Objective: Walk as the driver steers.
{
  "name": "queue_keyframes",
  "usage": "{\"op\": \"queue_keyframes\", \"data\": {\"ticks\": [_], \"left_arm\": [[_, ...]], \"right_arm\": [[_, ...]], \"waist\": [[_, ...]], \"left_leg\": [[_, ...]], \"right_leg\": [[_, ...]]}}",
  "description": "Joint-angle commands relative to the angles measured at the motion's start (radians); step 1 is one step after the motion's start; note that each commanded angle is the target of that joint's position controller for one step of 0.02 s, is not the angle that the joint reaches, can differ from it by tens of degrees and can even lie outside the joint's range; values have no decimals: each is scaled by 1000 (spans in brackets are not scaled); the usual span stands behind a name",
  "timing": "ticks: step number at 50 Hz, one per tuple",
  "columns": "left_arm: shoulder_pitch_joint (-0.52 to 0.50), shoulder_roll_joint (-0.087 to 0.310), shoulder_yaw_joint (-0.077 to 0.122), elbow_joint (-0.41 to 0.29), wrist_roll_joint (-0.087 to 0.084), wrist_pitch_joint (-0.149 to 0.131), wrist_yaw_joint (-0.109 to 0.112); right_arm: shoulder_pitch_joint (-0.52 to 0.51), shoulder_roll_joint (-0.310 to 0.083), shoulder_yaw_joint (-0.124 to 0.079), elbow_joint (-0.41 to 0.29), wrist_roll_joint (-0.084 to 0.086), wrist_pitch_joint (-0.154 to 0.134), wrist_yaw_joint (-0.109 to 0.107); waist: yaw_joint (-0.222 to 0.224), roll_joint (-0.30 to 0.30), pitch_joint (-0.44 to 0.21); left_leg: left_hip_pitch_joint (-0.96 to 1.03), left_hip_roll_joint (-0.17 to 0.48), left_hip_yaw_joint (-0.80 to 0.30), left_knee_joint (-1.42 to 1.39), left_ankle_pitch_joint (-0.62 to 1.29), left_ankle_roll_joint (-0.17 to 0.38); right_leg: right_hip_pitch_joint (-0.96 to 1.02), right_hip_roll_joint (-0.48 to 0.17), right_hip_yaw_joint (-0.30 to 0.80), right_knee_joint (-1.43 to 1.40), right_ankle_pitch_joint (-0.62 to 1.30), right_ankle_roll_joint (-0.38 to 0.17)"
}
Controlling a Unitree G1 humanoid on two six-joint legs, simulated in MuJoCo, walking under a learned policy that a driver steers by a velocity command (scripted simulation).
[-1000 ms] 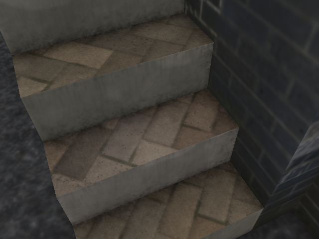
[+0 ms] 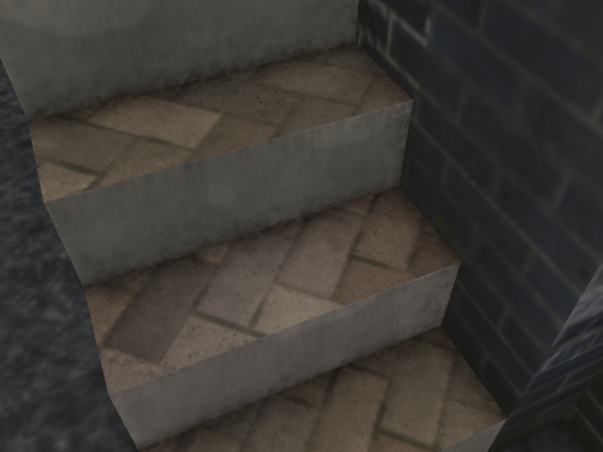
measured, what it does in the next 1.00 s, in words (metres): walks ahead: right foot, then left foot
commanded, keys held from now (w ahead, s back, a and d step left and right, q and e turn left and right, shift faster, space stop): w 1.00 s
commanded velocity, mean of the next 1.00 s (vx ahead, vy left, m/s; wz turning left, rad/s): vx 0.47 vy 0.00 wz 0.00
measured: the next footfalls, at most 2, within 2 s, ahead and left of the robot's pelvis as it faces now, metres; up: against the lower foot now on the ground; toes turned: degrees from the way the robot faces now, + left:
right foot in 0.52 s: +0.18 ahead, -0.09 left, +0.00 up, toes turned -2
left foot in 0.86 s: +0.16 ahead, +0.13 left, +0.00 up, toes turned +2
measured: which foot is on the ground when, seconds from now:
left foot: down 0.00-0.52, up 0.54-0.84, down 0.86-1.00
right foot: down 0.00-0.20, up 0.22-0.50, down 0.52-0.88, up 0.90-1.00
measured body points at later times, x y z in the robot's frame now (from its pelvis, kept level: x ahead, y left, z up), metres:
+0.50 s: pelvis +0.07 +0.02 +0.00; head +0.10 +0.02 +0.44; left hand +0.28 +0.26 -0.10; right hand +0.10 -0.27 -0.14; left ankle -0.06 +0.11 -0.74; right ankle +0.15 -0.09 -0.73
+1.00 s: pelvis +0.15 +0.04 +0.00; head +0.15 +0.05 +0.45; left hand +0.24 +0.27 -0.14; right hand +0.18 -0.21 -0.14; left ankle +0.12 +0.13 -0.74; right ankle +0.12 -0.07 -0.62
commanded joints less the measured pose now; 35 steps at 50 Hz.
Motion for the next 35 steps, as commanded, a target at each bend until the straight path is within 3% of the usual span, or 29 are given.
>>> {"op": "queue_keyframes", "data": {"ticks": [1,4,6,8,9,10,11,12,13,14,15,16,18,19,20,21,22,23,24,25,26,27,28,29,30,31,32,34,35], "left_arm": [[27,145,41,-49,-5,-30,-7],[36,164,57,-68,4,-46,-5],[14,146,56,-95,9,-52,-10],[-38,146,57,-115,-3,-57,-18],[-111,135,51,-137,-6,-67,-27],[-197,109,40,-159,-11,-79,-38],[-174,73,33,-157,-18,-75,-43],[-100,70,28,-159,-35,-64,-45],[-112,108,34,-171,-45,-49,-37],[-151,130,39,-193,-35,-41,-28],[-167,126,41,-192,-1,-38,-22],[-171,104,35,-202,17,-40,-22],[-219,34,13,-224,16,-49,-29],[-254,22,8,-242,14,-51,-26],[-222,32,14,-238,2,-43,-22],[-184,61,21,-232,-8,-36,-18],[-113,72,29,-208,-17,-21,-11],[-83,91,36,-201,-20,-15,-10],[-40,101,46,-190,-17,-15,-12],[51,95,56,-159,-6,-16,-17],[210,118,68,-114,13,-16,-12],[260,183,69,-87,34,-5,-12],[305,214,88,-52,40,-13,-10],[232,170,85,-64,18,-14,-8],[142,125,73,-79,0,-12,-4],[27,74,50,-102,25,-13,-8],[9,70,47,-103,27,-19,0],[1,62,38,-90,18,-41,-7],[-52,38,24,-100,14,-48,-10]], "right_arm": [[-24,-87,-16,-65,-1,-23,8],[-23,-91,-17,-83,0,-30,16],[-8,-113,-25,-88,1,-21,14],[45,-117,-34,-86,2,-11,8],[134,-119,-43,-68,10,-3,3],[268,-151,-59,-36,8,7,-4],[320,-156,-55,-10,1,12,0],[262,-186,-55,-27,-18,0,11],[140,-176,-55,-76,-14,-12,15],[46,-150,-49,-108,-1,-18,14],[22,-150,-49,-115,11,-16,9],[15,-164,-53,-122,15,-13,4],[7,-172,-57,-136,16,-9,-7],[45,-194,-63,-136,12,-14,-11],[53,-212,-66,-143,3,-16,-9],[41,-208,-66,-157,6,-20,-7],[37,-193,-63,-161,10,-16,-3],[27,-176,-59,-173,18,-11,0],[11,-168,-56,-183,21,-5,4],[7,-153,-49,-189,6,0,17],[-18,-124,-36,-207,-13,-13,33],[40,13,3,-211,-41,-34,52],[176,-51,-12,-160,16,-29,57],[114,-110,-23,-171,46,-26,58],[18,-113,-23,-213,41,-19,50],[-74,-92,-13,-241,-74,-13,48],[-29,-74,-11,-224,-87,-1,56],[38,-53,-3,-205,-67,17,61],[92,-27,11,-184,-53,24,55]], "waist": [[9,-53,7],[-4,-40,-42],[-7,7,-97],[-42,4,-107],[-97,18,-97],[-170,72,-63],[-143,158,0],[-69,94,36],[-25,42,94],[-1,24,130],[-3,12,123],[2,12,113],[-9,16,81],[-29,37,44],[-14,73,-6],[1,93,-50],[26,145,-99],[41,143,-111],[78,120,-119],[122,72,-134],[175,2,-168],[98,-282,-186],[79,-197,-216],[67,-104,-58],[42,-68,54],[-11,75,128],[-31,26,100],[-67,-33,33],[-104,-82,-2]], "left_leg": [[-191,36,-45,37,87,38],[-209,40,-47,101,243,15],[-133,42,-68,127,433,-11],[2,43,-97,97,480,2],[169,54,-136,47,527,33],[379,124,-222,-14,709,91],[477,256,-321,-42,1039,161],[333,376,-389,-95,944,271],[200,399,-403,-178,721,291],[126,353,-346,-234,612,253],[102,284,-283,-245,614,221],[68,233,-218,-242,680,195],[-37,126,-82,-208,829,129],[-35,119,-83,-182,946,116],[19,138,-96,-126,1103,115],[66,153,-107,-86,1188,114],[128,172,-117,-24,1250,122],[160,182,-129,24,1256,121],[164,174,-131,101,1217,115],[101,144,-123,218,1123,101],[-125,80,-122,445,754,76],[-444,-82,-48,822,-282,25],[-559,-62,-114,1072,-359,10],[-667,4,-83,1157,-303,13],[-728,43,-35,1159,-227,7],[-577,83,-65,975,-23,-8],[-439,65,-22,961,51,-18],[-258,61,18,836,117,-23],[-109,47,66,731,107,-17]], "right_leg": [[145,-232,284,-53,111,-125],[214,-279,295,9,461,-162],[214,-227,206,99,654,-137],[93,-185,137,172,668,-92],[-80,-143,85,257,625,-56],[-359,-77,12,440,405,-2],[-612,-34,-41,640,-304,32],[-623,-88,21,717,-386,36],[-595,-161,58,729,-319,52],[-579,-188,59,689,-240,69],[-553,-180,18,658,-149,95],[-501,-167,-12,594,-68,116],[-297,-115,-76,382,52,124],[-221,-81,-96,314,75,120],[-182,-62,-98,304,38,107],[-157,-61,-82,275,37,84],[-135,-59,-79,281,2,61],[-123,-66,-66,225,11,31],[-62,-67,-66,113,83,-2],[76,-72,-67,-12,197,-26],[326,-168,67,-16,317,-62],[481,-420,396,22,685,-179],[395,-537,600,-118,191,-333],[261,-501,548,-196,-219,-301],[133,-447,483,-252,-359,-230],[-112,-358,334,-267,-204,-147],[-222,-308,219,-264,-40,-128],[-331,-255,65,-222,161,-127],[-424,-227,-6,-196,249,-129]]}}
